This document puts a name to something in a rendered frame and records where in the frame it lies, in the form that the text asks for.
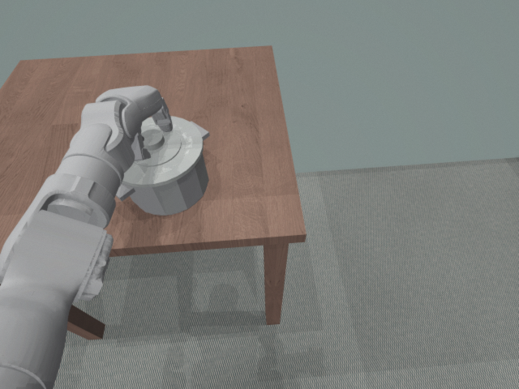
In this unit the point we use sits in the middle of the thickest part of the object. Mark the left robot hand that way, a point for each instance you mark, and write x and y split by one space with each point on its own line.
150 103

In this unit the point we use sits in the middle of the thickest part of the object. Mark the table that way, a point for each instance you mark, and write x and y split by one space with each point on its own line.
252 194

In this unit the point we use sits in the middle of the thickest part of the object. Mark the pot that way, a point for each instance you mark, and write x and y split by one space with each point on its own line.
174 197

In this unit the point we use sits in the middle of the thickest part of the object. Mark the lid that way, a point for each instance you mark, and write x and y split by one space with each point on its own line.
178 155

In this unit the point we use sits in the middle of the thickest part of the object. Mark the robot left forearm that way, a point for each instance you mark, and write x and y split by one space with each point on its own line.
87 180

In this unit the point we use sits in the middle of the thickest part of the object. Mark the robot left upper arm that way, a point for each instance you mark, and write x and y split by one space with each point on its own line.
58 261

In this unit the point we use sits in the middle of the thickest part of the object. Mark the knob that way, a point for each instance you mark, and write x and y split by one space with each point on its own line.
153 139

